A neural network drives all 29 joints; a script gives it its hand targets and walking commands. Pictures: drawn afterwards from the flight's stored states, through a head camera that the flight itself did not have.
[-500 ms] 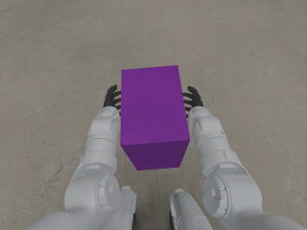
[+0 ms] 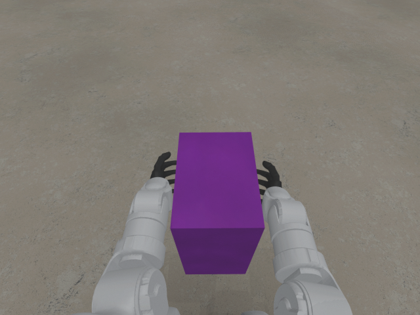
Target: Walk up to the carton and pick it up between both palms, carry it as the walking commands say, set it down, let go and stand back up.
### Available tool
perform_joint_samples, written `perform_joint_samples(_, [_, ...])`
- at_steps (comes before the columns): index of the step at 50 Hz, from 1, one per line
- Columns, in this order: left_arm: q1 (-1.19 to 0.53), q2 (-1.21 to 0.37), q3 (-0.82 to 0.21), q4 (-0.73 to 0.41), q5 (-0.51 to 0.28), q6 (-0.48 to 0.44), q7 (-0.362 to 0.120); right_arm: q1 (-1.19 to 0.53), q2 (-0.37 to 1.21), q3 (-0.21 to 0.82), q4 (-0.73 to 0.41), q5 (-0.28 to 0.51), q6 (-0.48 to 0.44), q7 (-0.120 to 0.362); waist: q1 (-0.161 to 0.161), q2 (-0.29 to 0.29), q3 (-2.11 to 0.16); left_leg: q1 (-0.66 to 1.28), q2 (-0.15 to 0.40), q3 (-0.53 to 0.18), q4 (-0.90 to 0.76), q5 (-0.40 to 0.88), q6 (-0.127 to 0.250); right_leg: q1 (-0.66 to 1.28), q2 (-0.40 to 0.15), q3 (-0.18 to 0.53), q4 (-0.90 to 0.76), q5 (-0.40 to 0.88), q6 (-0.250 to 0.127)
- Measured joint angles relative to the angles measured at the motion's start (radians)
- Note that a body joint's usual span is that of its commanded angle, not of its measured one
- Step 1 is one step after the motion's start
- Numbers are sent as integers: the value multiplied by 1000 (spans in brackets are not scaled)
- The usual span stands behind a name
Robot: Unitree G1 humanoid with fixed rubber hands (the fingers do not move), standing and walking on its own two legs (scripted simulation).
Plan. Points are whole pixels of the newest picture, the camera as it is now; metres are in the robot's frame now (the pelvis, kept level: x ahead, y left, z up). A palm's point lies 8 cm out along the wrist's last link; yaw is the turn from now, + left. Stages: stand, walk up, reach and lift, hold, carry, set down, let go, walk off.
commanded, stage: reach and lift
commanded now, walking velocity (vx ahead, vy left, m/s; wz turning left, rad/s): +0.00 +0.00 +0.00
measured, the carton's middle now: (215, 209) +0.33 +0.00 -0.02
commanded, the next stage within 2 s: hold in 1.40 s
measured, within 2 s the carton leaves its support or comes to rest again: neither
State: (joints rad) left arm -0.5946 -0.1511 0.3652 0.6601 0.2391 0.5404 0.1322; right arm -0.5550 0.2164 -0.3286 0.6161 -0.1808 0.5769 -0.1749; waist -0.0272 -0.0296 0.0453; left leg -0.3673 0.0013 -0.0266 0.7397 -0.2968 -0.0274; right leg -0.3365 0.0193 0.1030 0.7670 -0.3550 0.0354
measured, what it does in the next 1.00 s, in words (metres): stands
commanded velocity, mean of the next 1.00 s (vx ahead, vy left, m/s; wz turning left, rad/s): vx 0.00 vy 0.00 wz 0.00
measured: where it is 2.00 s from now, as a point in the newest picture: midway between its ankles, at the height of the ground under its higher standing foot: outside the picture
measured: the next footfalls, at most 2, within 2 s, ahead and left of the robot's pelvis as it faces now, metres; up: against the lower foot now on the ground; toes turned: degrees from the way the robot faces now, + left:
none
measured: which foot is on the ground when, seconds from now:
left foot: down 0.00-1.00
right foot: down 0.00-1.00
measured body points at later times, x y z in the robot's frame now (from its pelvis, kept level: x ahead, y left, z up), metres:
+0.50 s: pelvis -0.02 +0.00 +0.00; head -0.07 +0.01 +0.45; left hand +0.34 +0.13 +0.07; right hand +0.32 -0.11 +0.06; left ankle +0.06 +0.13 -0.71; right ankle +0.04 -0.14 -0.71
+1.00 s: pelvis -0.01 +0.00 +0.01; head -0.04 +0.00 +0.45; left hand +0.34 +0.11 +0.06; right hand +0.32 -0.13 +0.05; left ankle +0.07 +0.13 -0.71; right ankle +0.04 -0.14 -0.71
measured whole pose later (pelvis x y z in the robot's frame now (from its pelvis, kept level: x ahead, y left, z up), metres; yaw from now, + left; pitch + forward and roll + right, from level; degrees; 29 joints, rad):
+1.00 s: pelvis -0.01 +0.00 +0.01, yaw +0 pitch -9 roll +1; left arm -0.59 -0.17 0.32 0.62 0.28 0.67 0.13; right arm -0.53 0.21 -0.33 0.54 -0.18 0.71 -0.16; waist -0.03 -0.02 0.08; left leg -0.27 0.00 -0.03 0.67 -0.25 -0.02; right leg -0.25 0.01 0.10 0.72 -0.32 0.03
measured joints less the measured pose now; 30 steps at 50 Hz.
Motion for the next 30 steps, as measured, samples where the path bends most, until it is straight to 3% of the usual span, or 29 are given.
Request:
perform_joint_samples(17, [-29,-7,-14,-5,5,105,20,10,-9,0,-30,0,90,12,0,-7,1,89,0,-1,-32,30,1,88,-1,0,-29,29,-1])
perform_joint_samples(25, [-89,-6,70,6,74,147,11,-110,-41,0,115,-1,86,21,0,-6,25,89,-3,-1,-32,38,1,87,-3,0,-29,33,-3])
perform_joint_samples(30, [-83,-7,76,6,78,133,3,-116,-42,0,122,-3,78,20,0,-9,49,88,-5,-1,-32,36,2,87,-6,0,-29,34,-3])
